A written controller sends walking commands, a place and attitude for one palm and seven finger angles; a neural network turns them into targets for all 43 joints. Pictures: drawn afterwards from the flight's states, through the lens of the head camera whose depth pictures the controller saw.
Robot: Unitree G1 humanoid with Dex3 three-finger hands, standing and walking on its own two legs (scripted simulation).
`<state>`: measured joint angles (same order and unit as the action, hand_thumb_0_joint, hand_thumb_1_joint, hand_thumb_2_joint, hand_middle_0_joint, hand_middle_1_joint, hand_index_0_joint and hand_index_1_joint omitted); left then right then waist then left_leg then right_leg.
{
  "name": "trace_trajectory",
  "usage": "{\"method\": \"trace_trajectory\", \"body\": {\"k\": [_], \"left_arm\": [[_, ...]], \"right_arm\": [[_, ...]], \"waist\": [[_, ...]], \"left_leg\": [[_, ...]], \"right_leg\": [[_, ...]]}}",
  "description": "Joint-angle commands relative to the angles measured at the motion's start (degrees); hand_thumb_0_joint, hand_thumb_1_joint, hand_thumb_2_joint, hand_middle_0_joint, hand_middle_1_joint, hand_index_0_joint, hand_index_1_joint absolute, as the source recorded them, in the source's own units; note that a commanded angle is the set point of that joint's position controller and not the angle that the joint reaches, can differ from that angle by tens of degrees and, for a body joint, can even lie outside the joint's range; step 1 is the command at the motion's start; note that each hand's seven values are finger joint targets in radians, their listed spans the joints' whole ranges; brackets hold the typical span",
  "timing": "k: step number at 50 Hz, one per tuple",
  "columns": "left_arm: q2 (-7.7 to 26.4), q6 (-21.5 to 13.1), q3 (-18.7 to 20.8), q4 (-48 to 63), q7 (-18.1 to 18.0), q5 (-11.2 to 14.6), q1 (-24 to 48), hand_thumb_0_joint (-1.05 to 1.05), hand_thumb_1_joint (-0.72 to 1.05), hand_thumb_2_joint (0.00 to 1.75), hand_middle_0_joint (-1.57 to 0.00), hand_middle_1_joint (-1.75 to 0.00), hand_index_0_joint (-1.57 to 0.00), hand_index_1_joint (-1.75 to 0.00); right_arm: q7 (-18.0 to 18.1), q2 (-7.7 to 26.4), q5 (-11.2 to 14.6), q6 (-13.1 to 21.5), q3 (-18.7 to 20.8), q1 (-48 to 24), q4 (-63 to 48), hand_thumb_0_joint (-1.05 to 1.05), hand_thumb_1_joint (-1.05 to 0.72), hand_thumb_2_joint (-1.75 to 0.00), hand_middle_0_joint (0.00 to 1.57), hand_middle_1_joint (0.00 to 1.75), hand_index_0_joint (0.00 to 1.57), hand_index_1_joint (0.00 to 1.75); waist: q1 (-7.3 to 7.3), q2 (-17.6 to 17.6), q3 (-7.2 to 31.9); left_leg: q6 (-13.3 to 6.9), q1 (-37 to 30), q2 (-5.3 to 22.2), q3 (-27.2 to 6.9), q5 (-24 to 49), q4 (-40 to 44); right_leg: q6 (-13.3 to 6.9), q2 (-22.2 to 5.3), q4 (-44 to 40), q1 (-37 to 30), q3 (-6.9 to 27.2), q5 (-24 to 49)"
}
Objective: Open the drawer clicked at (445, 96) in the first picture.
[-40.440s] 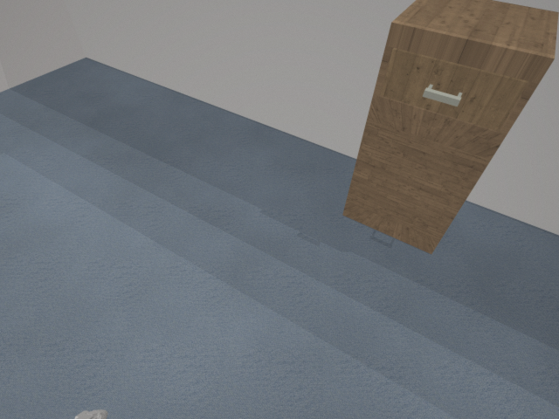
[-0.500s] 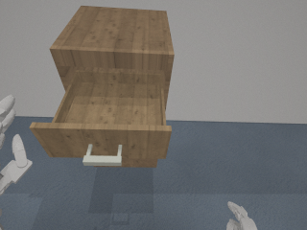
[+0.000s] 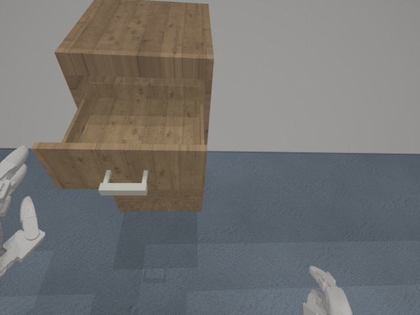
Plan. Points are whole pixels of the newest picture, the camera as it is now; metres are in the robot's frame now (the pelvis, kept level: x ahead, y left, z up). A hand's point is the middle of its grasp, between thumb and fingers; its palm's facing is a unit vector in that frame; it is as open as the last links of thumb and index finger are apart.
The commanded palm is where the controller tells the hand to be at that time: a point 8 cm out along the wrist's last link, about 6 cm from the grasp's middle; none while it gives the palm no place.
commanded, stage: stop stepping back and stand still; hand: left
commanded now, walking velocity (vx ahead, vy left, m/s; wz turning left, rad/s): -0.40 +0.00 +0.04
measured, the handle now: (125, 181) +0.42 +0.22 -0.04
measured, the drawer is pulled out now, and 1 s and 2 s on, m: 0.29 0.29 0.29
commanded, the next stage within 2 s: let the arm hang, fingers relaxed in 0.86 s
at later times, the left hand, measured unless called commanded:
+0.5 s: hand out of the picture +0.08 +0.22 +0.15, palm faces +0.38 -0.85 -0.37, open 7.4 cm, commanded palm +0.01 +0.27 +0.17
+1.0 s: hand out of the picture +0.07 +0.22 +0.12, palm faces +0.31 -0.84 -0.44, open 7.4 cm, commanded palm none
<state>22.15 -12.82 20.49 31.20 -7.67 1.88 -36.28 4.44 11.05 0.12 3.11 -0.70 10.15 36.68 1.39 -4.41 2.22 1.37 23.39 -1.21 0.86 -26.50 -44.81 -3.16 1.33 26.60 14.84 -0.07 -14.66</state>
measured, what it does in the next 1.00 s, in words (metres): walks backwards: left foot, then left foot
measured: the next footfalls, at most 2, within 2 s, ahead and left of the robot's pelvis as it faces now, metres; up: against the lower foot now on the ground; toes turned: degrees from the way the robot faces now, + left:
left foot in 0.06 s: +0.02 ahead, +0.13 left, +0.00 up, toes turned +3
left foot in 0.48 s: -0.07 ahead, +0.10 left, +0.00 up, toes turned +4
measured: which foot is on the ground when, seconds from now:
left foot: up 0.00-0.04, down 0.06-0.28, up 0.30-0.46, down 0.48-1.00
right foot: down 0.00-0.50, up 0.52-0.68, down 0.70-1.00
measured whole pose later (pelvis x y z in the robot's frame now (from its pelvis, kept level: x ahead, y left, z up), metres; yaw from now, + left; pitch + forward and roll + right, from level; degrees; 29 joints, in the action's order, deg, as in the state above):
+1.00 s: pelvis -0.12 -0.02 -0.01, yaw +3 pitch +0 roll -1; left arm 21.8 -12.5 15.3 26.7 -6.7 -0.4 -32.9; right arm 1.0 12.9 -0.1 6.9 1.1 13.0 37.8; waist 0.5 -1.1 0.3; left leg -1.0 16.8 0.6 1.1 -14.0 -30.8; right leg -1.7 0.7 33.0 16.2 -5.6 -16.5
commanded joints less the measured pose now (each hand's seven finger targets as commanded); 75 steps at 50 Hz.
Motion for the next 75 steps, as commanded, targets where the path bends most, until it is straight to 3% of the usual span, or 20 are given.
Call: {"method": "trace_trajectory", "body": {"k": [1,4,6,11,14,17,22,25,28,33,36,38,44,47,48,51,54,56,65,75], "left_arm": [[9.9,-3.3,4.7,18.2,-1.9,0.5,2.8,0.00,0.90,0.90,-0.20,-0.30,-0.20,-0.30],[10.4,-3.5,8.1,17.7,-1.4,0.9,-5.1,0.00,0.90,0.90,-0.20,-0.30,-0.20,-0.30],[11.4,-2.7,9.5,22.3,-1.0,1.3,-3.8,0.00,0.90,0.90,-0.20,-0.30,-0.20,-0.30],[8.8,-1.2,8.2,17.4,-1.8,1.3,-1.9,0.00,0.90,0.90,-0.20,-0.30,-0.20,-0.30],[9.2,-0.3,6.6,15.4,-2.1,0.3,1.6,0.00,0.90,0.90,-0.20,-0.30,-0.20,-0.30],[8.7,0.0,5.3,11.7,-2.3,0.3,4.1,0.00,0.90,0.90,-0.20,-0.30,-0.20,-0.30],[8.0,-0.7,3.9,14.5,-3.1,-1.2,3.2,0.00,0.90,0.90,-0.20,-0.30,-0.20,-0.30],[10.2,-2.2,6.0,20.4,-3.4,-1.5,2.6,0.00,0.90,0.90,-0.20,-0.30,-0.20,-0.30],[10.3,-1.1,6.9,19.2,-2.6,-1.1,-0.1,0.00,0.90,0.90,-0.20,-0.30,-0.20,-0.30],[7.8,-1.3,5.4,11.6,-2.1,-0.7,0.7,0.00,0.90,0.90,-0.20,-0.30,-0.20,-0.30],[9.3,-1.8,6.2,11.0,-1.9,-0.2,4.6,0.00,0.90,0.90,-0.20,-0.30,-0.20,-0.30],[7.9,-1.6,5.0,10.9,-2.0,0.2,2.8,0.00,0.90,0.90,-0.20,-0.30,-0.20,-0.30],[9.0,-2.4,5.2,16.8,-2.9,-0.3,0.7,0.00,0.90,0.90,-0.20,-0.30,-0.20,-0.30],[8.8,-2.5,5.1,18.1,-3.1,0.2,1.1,0.00,0.90,0.90,-0.20,-0.30,-0.20,-0.30],[-4.1,4.5,-19.3,-32.5,4.6,-5.1,6.0,0.00,0.90,0.90,-0.20,-0.30,-0.20,-0.30],[-5.9,13.0,-15.7,-37.7,6.5,-4.1,13.2,0.00,0.90,0.90,-0.20,-0.30,-0.20,-0.30],[-4.4,12.7,-16.3,-50.0,6.8,-4.0,13.9,0.00,0.90,0.90,-0.20,-0.30,-0.20,-0.30],[0.4,12.8,-16.3,-59.0,7.0,-3.7,16.8,0.00,0.90,0.90,-0.20,-0.30,-0.20,-0.30],[-3.1,12.3,-17.9,-83.8,6.3,-2.4,18.8,0.00,0.90,0.90,-0.20,-0.30,-0.20,-0.30],[-5.3,12.7,-19.4,-93.7,6.0,-2.2,16.5,0.00,0.90,0.90,-0.20,-0.30,-0.20,-0.30]], "right_arm": [[0.4,7.1,0.2,1.3,3.0,-4.5,-10.6,0.00,-0.90,-0.90,0.20,0.30,0.20,0.30],[-1.6,7.1,0.9,2.9,5.4,-3.7,-12.4,0.00,-0.90,-0.90,0.20,0.30,0.20,0.30],[-2.0,6.2,-0.9,3.8,3.7,-4.1,-12.3,0.00,-0.90,-0.90,0.20,0.30,0.20,0.30],[-2.1,7.6,1.2,5.2,2.8,-3.1,-11.8,0.00,-0.90,-0.90,0.20,0.30,0.20,0.30],[-1.5,7.5,0.6,3.8,3.5,-2.7,-11.5,0.00,-0.90,-0.90,0.20,0.30,0.20,0.30],[-1.3,6.9,-0.2,3.4,2.8,-2.2,-9.0,0.00,-0.90,-0.90,0.20,0.30,0.20,0.30],[-0.5,7.0,-0.7,5.1,2.0,-1.7,-9.6,0.00,-0.90,-0.90,0.20,0.30,0.20,0.30],[-1.1,9.0,-0.9,6.0,3.7,-1.4,-11.3,0.00,-0.90,-0.90,0.20,0.30,0.20,0.30],[-1.9,6.0,0.1,6.7,2.9,-1.3,-10.6,0.00,-0.90,-0.90,0.20,0.30,0.20,0.30],[-1.1,8.2,0.1,6.1,2.7,-1.6,-8.0,0.00,-0.90,-0.90,0.20,0.30,0.20,0.30],[-1.4,7.7,0.5,5.4,3.7,-0.9,-8.7,0.00,-0.90,-0.90,0.20,0.30,0.20,0.30],[-1.9,8.0,0.8,4.1,4.6,-1.2,-8.3,0.00,-0.90,-0.90,0.20,0.30,0.20,0.30],[-1.1,5.9,-0.2,4.1,2.3,-2.4,-9.5,0.00,-0.90,-0.90,0.20,0.30,0.20,0.30],[-0.8,8.4,-0.1,4.7,3.0,-2.8,-11.0,0.00,-0.90,-0.90,0.20,0.30,0.20,0.30],[-5.7,13.3,0.0,8.7,6.1,-1.8,1.7,0.00,-0.90,-0.90,0.20,0.30,0.20,0.30],[-4.7,9.7,-1.7,1.0,3.9,4.0,0.8,0.00,-0.90,-0.90,0.20,0.30,0.20,0.30],[-4.0,9.6,-1.5,-0.4,2.9,0.1,1.2,0.00,-0.90,-0.90,0.20,0.30,0.20,0.30],[-4.2,7.8,-0.5,-1.3,2.7,2.0,3.6,0.00,-0.90,-0.90,0.20,0.30,0.20,0.30],[-2.8,5.2,-0.8,-2.8,2.0,4.0,16.6,0.00,-0.90,-0.90,0.20,0.30,0.20,0.30],[-2.2,4.1,-0.6,-3.4,1.8,8.8,24.4,0.00,-0.90,-0.90,0.20,0.30,0.20,0.30]], "waist": [[0.40,3.9,6.8],[-1.38,14.7,13.0],[-0.76,20.9,7.9],[-0.11,11.1,0.5],[0.34,-2.8,-3.2],[1.41,-5.2,-1.4],[0.63,1.3,-0.2],[-0.91,19.1,2.2],[-0.32,16.1,-4.7],[-0.43,10.6,-4.7],[0.49,-4.4,-1.2],[0.29,-4.1,-2.1],[-0.07,2.7,-0.3],[-1.15,12.0,-0.6],[3.30,11.9,-2.8],[1.13,6.7,1.0],[-2.69,-0.8,4.8],[-0.55,1.2,0.6],[-1.04,11.9,-2.0],[-0.80,5.3,-7.0]], "left_leg": [[-2.1,-8.2,5.5,-1.8,29.9,24.8],[-6.2,-20.9,17.3,-8.0,58.1,18.3],[-8.1,-9.5,18.2,-10.2,46.8,23.0],[-4.8,6.9,10.5,-4.4,-2.3,22.6],[-1.5,-0.6,-0.2,0.4,-2.9,-2.0],[-1.8,-3.1,0.5,-0.5,3.3,-12.9],[-4.9,-10.5,0.6,3.1,1.5,21.0],[-10.9,-9.5,15.8,-16.2,2.6,31.5],[-12.0,0.0,16.4,-16.0,-4.9,33.7],[-7.5,2.3,10.8,-7.0,5.4,22.7],[-3.2,5.0,1.5,-0.2,-0.4,4.7],[-2.5,6.9,1.3,-1.5,2.6,-8.7],[-3.2,-9.2,1.9,1.6,10.4,17.5],[-5.9,-11.1,9.9,-8.9,17.4,25.4],[-6.4,-9.4,13.4,-12.8,26.7,19.3],[-12.2,-7.7,15.8,-18.0,39.3,20.6],[-7.2,-8.8,9.2,-8.3,43.8,13.1],[-2.5,-6.4,2.5,-3.8,17.9,14.2],[-2.8,-13.4,5.4,-5.2,22.4,21.5],[-3.2,-14.0,6.2,-5.6,16.5,25.6]], "right_leg": [[2.1,-8.4,3.9,-9.4,4.6,38.1],[4.0,-1.9,10.5,4.5,1.0,-0.8],[3.9,-0.7,16.3,2.7,-0.5,-12.4],[4.8,-2.0,1.0,-10.3,-1.2,-2.5],[-2.0,-14.2,-18.6,11.7,21.4,-33.3],[-3.1,-17.2,-19.4,16.2,17.8,-30.0],[-1.6,-11.6,-12.4,7.2,9.3,-23.0],[3.9,0.9,17.0,4.3,-3.3,-8.6],[3.5,-0.7,27.7,8.5,-1.1,-9.5],[3.1,-1.0,-1.3,-6.7,-4.4,-3.6],[-3.9,-15.1,-13.8,-4.7,20.3,-17.7],[-5.8,-19.0,-17.6,-3.0,26.5,-15.7],[-3.5,-13.9,-11.8,-0.1,9.1,-4.8],[2.1,-4.4,-2.1,-1.0,2.5,0.4],[2.8,-5.2,11.5,10.0,-4.0,3.1],[3.4,-2.1,23.2,10.6,1.0,-15.4],[3.1,-3.2,5.8,-3.0,1.9,6.4],[0.0,-10.5,-1.0,-3.1,9.6,16.3],[0.5,-5.1,-5.8,-5.4,6.9,10.4],[0.6,-5.0,-9.3,-2.7,5.7,2.6]]}}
